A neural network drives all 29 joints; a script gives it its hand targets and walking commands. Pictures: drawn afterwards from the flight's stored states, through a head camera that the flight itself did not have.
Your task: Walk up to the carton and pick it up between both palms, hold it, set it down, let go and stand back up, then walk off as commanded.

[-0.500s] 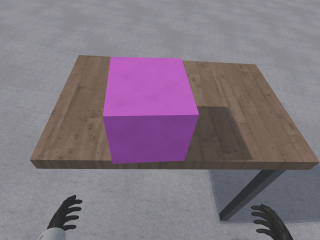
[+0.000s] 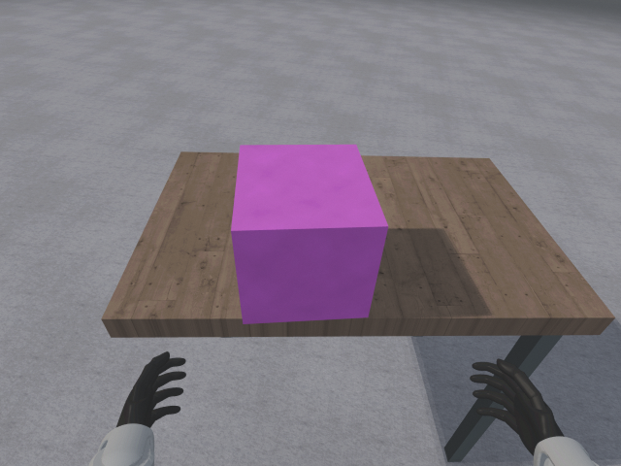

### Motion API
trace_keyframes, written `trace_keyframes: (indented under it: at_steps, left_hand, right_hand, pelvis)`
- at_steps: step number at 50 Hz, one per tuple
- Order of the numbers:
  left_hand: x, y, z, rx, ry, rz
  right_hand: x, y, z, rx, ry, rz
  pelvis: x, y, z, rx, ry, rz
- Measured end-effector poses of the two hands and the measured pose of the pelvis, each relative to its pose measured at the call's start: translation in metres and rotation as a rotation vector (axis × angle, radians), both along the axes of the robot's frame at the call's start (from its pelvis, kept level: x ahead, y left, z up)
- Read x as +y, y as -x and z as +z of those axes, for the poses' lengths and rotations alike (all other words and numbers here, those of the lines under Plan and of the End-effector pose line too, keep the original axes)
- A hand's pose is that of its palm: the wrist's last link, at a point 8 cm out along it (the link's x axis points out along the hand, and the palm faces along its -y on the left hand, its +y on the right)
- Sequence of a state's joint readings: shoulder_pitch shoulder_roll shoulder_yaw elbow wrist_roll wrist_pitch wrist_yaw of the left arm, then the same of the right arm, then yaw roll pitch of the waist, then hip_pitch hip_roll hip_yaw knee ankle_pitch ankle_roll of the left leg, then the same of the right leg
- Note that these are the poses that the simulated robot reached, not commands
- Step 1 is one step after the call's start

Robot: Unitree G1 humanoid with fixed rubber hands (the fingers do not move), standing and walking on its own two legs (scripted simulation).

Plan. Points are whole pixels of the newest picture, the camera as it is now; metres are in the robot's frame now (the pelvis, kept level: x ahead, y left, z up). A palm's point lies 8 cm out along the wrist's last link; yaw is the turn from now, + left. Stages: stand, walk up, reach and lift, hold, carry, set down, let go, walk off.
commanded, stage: reach and lift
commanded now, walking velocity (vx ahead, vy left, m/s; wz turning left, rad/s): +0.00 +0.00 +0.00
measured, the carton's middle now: (302, 229) +0.49 +0.03 +0.07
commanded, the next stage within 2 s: none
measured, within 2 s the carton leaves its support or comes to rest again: neither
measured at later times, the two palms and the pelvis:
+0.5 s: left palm (179, 374) +0.23 +0.16 +0.07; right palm (542, 383) +0.22 -0.26 +0.07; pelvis +0.01 -0.01 +0.00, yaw +0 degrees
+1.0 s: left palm (179, 318) +0.27 +0.17 +0.12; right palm (523, 310) +0.29 -0.24 +0.12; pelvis +0.03 -0.01 +0.01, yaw +0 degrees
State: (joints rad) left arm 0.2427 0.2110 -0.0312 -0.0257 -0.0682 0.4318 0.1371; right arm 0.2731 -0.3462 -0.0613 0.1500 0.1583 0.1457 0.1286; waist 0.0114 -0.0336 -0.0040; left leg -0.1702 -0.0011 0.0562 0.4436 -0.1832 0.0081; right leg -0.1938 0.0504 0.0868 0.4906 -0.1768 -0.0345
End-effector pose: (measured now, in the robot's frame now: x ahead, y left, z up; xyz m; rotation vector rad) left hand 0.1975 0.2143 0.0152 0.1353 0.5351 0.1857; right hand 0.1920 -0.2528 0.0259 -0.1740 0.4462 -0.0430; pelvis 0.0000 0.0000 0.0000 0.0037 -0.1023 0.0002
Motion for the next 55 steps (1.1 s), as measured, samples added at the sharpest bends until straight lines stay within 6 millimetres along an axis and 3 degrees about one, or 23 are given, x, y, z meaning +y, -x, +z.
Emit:
trace_keyframes:
  at_steps: [4, 8, 10, 16, 23, 30, 40, 55]
  left_hand:
    - [-0.011, -0.002, 0.018, -0.031, -0.012, 0.005]
    - [-0.021, -0.004, 0.025, -0.067, -0.006, 0.018]
    - [-0.031, -0.006, 0.029, -0.087, 0.036, 0.016]
    - [-0.055, -0.019, 0.047, -0.190, 0.122, -0.014]
    - [-0.051, -0.026, 0.050, -0.164, 0.105, 0.019]
    - [-0.055, -0.038, 0.080, -0.246, 0.082, 0.013]
    - [-0.058, -0.050, 0.081, -0.207, 0.073, 0.016]
    - [-0.046, -0.082, 0.111, -0.260, 0.071, 0.039]
  right_hand:
    - [-0.005, -0.003, -0.006, -0.006, -0.015, 0.044]
    - [-0.012, -0.007, -0.010, -0.025, -0.041, 0.053]
    - [-0.012, -0.011, 0.000, -0.064, -0.055, 0.045]
    - [-0.007, -0.026, 0.056, -0.223, -0.056, 0.057]
    - [-0.005, -0.030, 0.051, -0.132, -0.076, 0.032]
    - [0.001, -0.041, 0.042, -0.118, -0.131, 0.036]
    - [0.001, -0.071, 0.063, -0.220, -0.124, 0.025]
    - [0.010, -0.117, 0.101, -0.295, -0.138, 0.047]
  pelvis:
    - [0.005, -0.001, 0.003, 0.004, 0.016, -0.004]
    - [-0.003, -0.002, 0.000, 0.002, -0.007, 0.004]
    - [-0.008, -0.003, 0.002, 0.002, -0.013, 0.003]
    - [-0.019, -0.007, 0.004, 0.007, -0.027, 0.003]
    - [-0.017, -0.012, 0.004, 0.015, -0.025, 0.002]
    - [-0.013, -0.020, 0.005, 0.029, -0.020, 0.002]
    - [-0.015, -0.030, 0.005, 0.043, -0.022, 0.002]
    - [-0.014, -0.028, 0.005, 0.041, -0.021, 0.002]
